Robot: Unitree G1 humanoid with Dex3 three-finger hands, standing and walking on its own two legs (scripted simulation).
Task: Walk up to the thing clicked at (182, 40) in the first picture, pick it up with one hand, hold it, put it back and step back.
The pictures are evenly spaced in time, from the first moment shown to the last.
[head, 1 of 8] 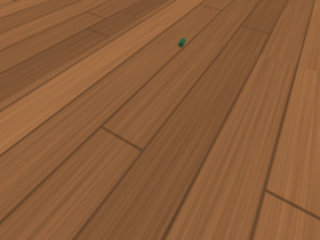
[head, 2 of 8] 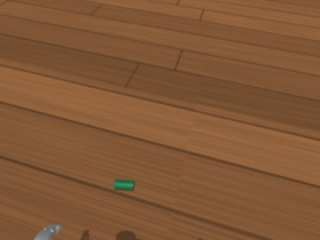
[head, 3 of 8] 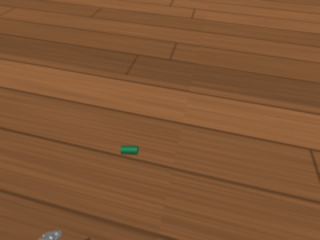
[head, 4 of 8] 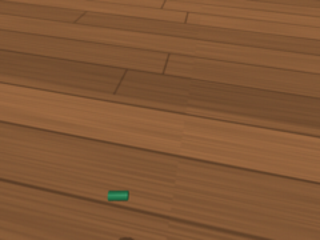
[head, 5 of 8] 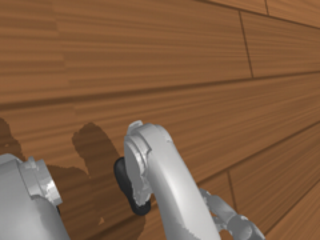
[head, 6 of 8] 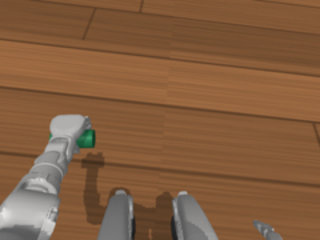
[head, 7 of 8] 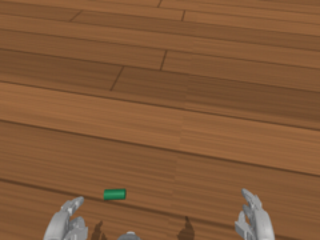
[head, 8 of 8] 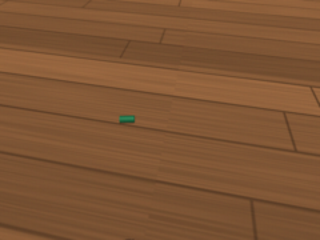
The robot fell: no
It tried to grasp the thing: yes
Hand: left
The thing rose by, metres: 0.68
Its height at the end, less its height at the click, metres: +0.00
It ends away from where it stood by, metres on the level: 0.01
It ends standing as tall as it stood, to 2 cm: yes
